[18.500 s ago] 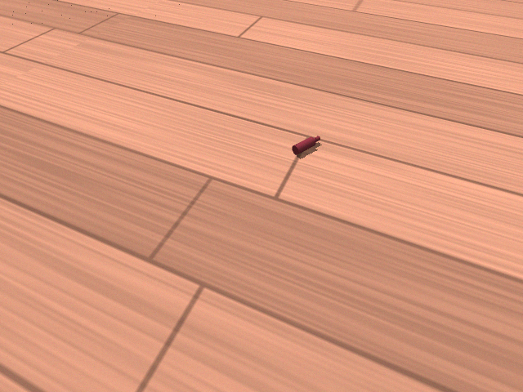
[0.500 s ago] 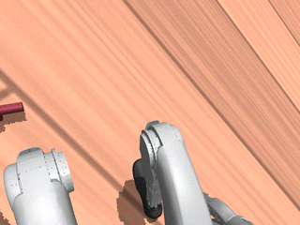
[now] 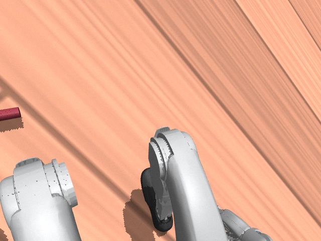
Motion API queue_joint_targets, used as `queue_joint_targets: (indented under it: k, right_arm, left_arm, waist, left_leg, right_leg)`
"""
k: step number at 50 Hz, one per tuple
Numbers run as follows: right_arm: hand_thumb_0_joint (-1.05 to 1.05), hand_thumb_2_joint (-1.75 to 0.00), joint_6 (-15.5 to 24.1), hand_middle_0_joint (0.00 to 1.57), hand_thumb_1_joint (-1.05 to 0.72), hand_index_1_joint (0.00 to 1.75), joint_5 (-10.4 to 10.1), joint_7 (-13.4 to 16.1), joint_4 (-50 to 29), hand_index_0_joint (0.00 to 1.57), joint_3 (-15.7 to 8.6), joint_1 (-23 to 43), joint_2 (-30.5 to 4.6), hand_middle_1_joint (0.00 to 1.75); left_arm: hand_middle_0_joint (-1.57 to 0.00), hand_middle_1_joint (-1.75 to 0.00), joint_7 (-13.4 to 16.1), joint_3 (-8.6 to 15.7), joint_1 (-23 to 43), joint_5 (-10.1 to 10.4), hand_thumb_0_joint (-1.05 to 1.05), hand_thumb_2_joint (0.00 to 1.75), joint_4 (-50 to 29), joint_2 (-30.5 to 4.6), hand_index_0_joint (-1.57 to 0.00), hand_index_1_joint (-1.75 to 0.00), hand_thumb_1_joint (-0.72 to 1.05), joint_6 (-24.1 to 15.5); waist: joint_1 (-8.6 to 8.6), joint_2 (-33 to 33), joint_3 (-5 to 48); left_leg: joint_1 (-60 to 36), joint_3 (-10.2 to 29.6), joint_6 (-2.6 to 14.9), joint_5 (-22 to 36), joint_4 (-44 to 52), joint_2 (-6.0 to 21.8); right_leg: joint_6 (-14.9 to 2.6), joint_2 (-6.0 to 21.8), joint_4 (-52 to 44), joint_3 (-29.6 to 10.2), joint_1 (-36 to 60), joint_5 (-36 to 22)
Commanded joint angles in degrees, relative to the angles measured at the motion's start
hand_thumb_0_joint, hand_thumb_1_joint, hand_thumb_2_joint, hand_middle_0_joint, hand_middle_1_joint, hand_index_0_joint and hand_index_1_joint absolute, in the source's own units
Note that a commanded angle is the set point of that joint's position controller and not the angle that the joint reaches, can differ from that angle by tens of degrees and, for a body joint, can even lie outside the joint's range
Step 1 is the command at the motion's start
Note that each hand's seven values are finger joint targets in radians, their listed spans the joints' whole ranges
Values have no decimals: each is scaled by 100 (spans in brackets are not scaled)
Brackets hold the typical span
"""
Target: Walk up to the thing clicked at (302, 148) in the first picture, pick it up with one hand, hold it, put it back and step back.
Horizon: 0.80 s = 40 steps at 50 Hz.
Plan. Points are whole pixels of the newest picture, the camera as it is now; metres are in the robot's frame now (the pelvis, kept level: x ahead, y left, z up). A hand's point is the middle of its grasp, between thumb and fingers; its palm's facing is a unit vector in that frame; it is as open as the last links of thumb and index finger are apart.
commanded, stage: close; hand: left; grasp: from above
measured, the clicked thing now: out of the picture +0.41 +0.32 -0.26
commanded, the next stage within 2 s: settle in 1.82 s
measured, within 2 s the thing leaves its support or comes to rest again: neither
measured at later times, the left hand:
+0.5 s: hand out of the picture +0.40 +0.34 -0.23, palm faces -0.42 -0.16 -0.89, open 12.6 cm
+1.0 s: hand out of the picture +0.40 +0.34 -0.23, palm faces -0.41 -0.15 -0.90, open 10.7 cm
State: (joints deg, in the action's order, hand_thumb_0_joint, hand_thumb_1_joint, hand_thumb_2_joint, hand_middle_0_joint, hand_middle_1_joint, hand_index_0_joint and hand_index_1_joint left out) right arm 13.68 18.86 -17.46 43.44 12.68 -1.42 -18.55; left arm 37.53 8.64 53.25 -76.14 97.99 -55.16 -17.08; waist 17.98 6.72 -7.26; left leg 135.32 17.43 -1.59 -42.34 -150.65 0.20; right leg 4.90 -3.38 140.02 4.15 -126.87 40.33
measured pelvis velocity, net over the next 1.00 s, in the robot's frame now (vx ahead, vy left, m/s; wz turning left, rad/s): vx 0.00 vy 0.00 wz -0.01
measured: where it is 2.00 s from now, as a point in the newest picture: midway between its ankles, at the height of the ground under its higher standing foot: (116, 230)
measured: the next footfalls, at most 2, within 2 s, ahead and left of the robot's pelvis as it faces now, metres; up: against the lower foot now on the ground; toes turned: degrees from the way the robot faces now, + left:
none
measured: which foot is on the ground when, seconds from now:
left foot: down 0.00-1.00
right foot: down 0.00-1.00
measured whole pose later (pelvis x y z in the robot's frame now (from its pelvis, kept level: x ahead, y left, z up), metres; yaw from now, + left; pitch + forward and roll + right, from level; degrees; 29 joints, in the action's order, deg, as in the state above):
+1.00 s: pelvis +0.00 +0.00 +0.00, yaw +0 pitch +25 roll -15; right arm 14.2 18.4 -17.0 43.7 12.8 -1.3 -19.2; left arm 38.3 7.7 53.4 -75.9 97.7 -54.8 -16.7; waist 17.8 6.7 -7.2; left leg 135.4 17.7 -1.8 -42.0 -150.4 0.3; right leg 4.7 -3.4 139.6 4.5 -127.2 39.7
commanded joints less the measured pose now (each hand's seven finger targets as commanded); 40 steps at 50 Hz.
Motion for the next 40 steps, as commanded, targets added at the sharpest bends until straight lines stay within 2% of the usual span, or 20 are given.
queue_joint_targets:
  k: [1, 2, 3, 4, 5, 7, 8, 10, 13, 14, 16, 17, 19, 20, 23, 25, 26, 28, 34, 40]
  right_arm:
    - [0, -90, -8, 20, -89, 30, -61, 31, -2, 20, -604, -806, -1923, 30]
    - [0, -90, -4, 20, -89, 30, -70, 25, -36, 20, -577, -801, -1886, 30]
    - [0, -90, -5, 20, -89, 30, -63, 33, -3, 20, -579, -761, -1914, 30]
    - [0, -90, -12, 20, -89, 30, -61, 22, -13, 20, -581, -804, -1934, 30]
    - [0, -90, -36, 20, -89, 30, -76, 39, -8, 20, -584, -832, -1946, 30]
    - [0, -90, -20, 20, -89, 30, -70, 40, -9, 20, -553, -806, -1908, 30]
    - [0, -90, -26, 20, -89, 30, -72, 56, -6, 20, -576, -794, -1963, 30]
    - [0, -90, -22, 20, -89, 30, -73, 40, -3, 20, -538, -858, -1956, 30]
    - [0, -90, -27, 20, -89, 30, -99, 76, -48, 20, -534, -811, -1951, 30]
    - [0, -90, -33, 20, -89, 30, -75, 80, -57, 20, -537, -827, -1950, 30]
    - [0, -90, -12, 20, -89, 30, -93, 93, -104, 20, -518, -762, -1962, 30]
    - [0, -90, 5, 20, -89, 30, -123, 106, -59, 20, -531, -765, -1924, 30]
    - [0, -90, 21, 20, -89, 30, -105, 97, -100, 20, -544, -847, -1998, 30]
    - [0, -90, 37, 20, -89, 30, -125, 98, -50, 20, -533, -837, -1958, 30]
    - [0, -90, 21, 20, -89, 30, -121, 93, -121, 20, -504, -865, -1970, 30]
    - [0, -90, -10, 20, -89, 30, -116, 108, -97, 20, -516, -897, -1997, 30]
    - [0, -90, -4, 20, -89, 30, -109, 99, -105, 20, -510, -873, -1972, 30]
    - [0, -90, 0, 20, -89, 30, -98, 107, -1, 20, -509, -791, -1917, 30]
    - [0, -90, -40, 20, -89, 30, -58, 90, -36, 20, -535, -811, -1972, 30]
    - [0, -90, 27, 20, -89, 30, -69, 79, 29, 20, -547, -798, -1965, 30]
  left_arm:
    - [-12, -99, 232, 109, 1309, 36, 0, 93, -684, -1325, -12, -98, -44, -126]
    - [-13, -98, 222, 11, 1274, -2, 0, 91, -540, -1187, -14, -97, -41, -96]
    - [-13, -98, 237, 21, 1319, -1, 0, 91, -654, -1280, -14, -97, -41, -108]
    - [-13, -98, 233, -34, 1381, 21, 0, 90, -609, -1192, -15, -96, -40, -114]
    - [-13, -98, 267, 52, 1340, 7, 0, 89, -637, -1306, -15, -96, -39, -111]
    - [-15, -96, 271, -69, 1318, -5, 0, 86, -508, -1209, -17, -95, -36, -78]
    - [-16, -96, 305, 19, 1396, 35, 0, 85, -668, -1316, -18, -94, -34, -76]
    - [-18, -93, 285, -53, 1343, 12, 0, 83, -541, -1298, -20, -91, -32, -43]
    - [-20, -92, 321, 74, 1281, 25, 0, 82, -406, -1428, -22, -90, -30, 3]
    - [-20, -92, 305, -11, 1251, 32, 0, 81, -381, -1301, -22, -90, -29, 24]
    - [-22, -91, 268, -18, 1297, 76, 0, 79, -370, -1347, -24, -89, -27, 28]
    - [-24, -89, 223, -117, 1354, 87, 0, 79, -444, -1256, -25, -87, -27, 40]
    - [-26, -88, 215, 106, 1339, 104, 0, 75, -547, -1509, -29, -85, -22, 27]
    - [-27, -85, 185, -43, 1425, 140, 0, 76, -668, -1342, -29, -83, -22, 18]
    - [-28, -85, 171, 2, 1267, 108, 0, 73, -500, -1379, -30, -82, -20, -14]
    - [-30, -84, 190, 176, 1121, 65, 0, 72, -395, -1558, -32, -81, -18, -22]
    - [-31, -82, 177, 30, 1321, 98, 0, 73, -620, -1394, -33, -80, -17, -55]
    - [-32, -81, 190, -32, 1245, 145, 0, 71, -593, -1284, -34, -79, -16, -78]
    - [-38, -76, 258, 50, 1183, 55, 0, 64, -591, -1354, -41, -73, -6, -116]
    - [-44, -71, 271, -105, 1306, 64, 0, 59, -707, -1252, -46, -68, 0, -77]
  waist:
    - [206, -2895, 3603]
    - [239, -2861, 3547]
    - [230, -2899, 3570]
    - [297, -2898, 3547]
    - [235, -2886, 3669]
    - [260, -2850, 3469]
    - [248, -2727, 3541]
    - [266, -2735, 3466]
    - [208, -2685, 3476]
    - [224, -2666, 3491]
    - [241, -2644, 3343]
    - [213, -2676, 3309]
    - [208, -2740, 3493]
    - [190, -2746, 3519]
    - [218, -2779, 3495]
    - [195, -2655, 3521]
    - [234, -2763, 3500]
    - [172, -2791, 3496]
    - [203, -2765, 3488]
    - [225, -2718, 3392]
  left_leg:
    - [-3033, -875, 87, 1410, 1696, 150]
    - [-3082, -892, 88, 1411, 1658, 151]
    - [-3043, -889, 97, 1354, 1658, 162]
    - [-3042, -869, 99, 1396, 1678, 156]
    - [-3088, -858, 96, 1457, 1728, 162]
    - [-2935, -919, 125, 1289, 1620, 155]
    - [-2911, -877, 123, 1310, 1645, 161]
    - [-2863, -903, 138, 1274, 1628, 147]
    - [-2817, -883, 133, 1274, 1657, 159]
    - [-2817, -886, 134, 1267, 1685, 156]
    - [-2710, -888, 146, 1069, 1683, 148]
    - [-2721, -916, 138, 970, 1694, 139]
    - [-2848, -897, 143, 1126, 1674, 153]
    - [-2878, -897, 122, 1160, 1695, 140]
    - [-2892, -893, 123, 1217, 1706, 152]
    - [-2883, -887, 127, 1313, 1660, 154]
    - [-2901, -891, 110, 1312, 1675, 144]
    - [-2883, -879, 103, 1264, 1700, 152]
    - [-2924, -847, 96, 1331, 1672, 161]
    - [-2847, -891, 121, 1040, 1685, 149]
  right_leg:
    - [-478, -138, -988, 1117, 1568, -1635]
    - [-478, -138, -955, 1118, 1502, -1657]
    - [-481, -154, -995, 1108, 1531, -1606]
    - [-472, -145, -967, 1125, 1488, -1638]
    - [-486, -169, -1011, 1126, 1571, -1683]
    - [-475, -147, -1032, 1094, 1481, -1597]
    - [-469, -146, -1055, 1113, 1538, -1578]
    - [-465, -143, -1057, 1099, 1496, -1554]
    - [-490, -147, -1052, 1103, 1511, -1538]
    - [-489, -168, -1077, 1096, 1524, -1525]
    - [-495, -147, -1078, 1104, 1453, -1368]
    - [-505, -147, -1082, 1076, 1373, -1278]
    - [-492, -157, -1078, 1093, 1505, -1424]
    - [-495, -132, -1046, 1088, 1479, -1422]
    - [-493, -158, -1061, 1107, 1544, -1512]
    - [-494, -163, -1042, 1099, 1578, -1594]
    - [-486, -134, -1021, 1108, 1569, -1568]
    - [-500, -158, -1059, 1113, 1543, -1520]
    - [-490, -146, -1008, 1144, 1531, -1587]
    - [-495, -149, -1106, 1108, 1450, -1355]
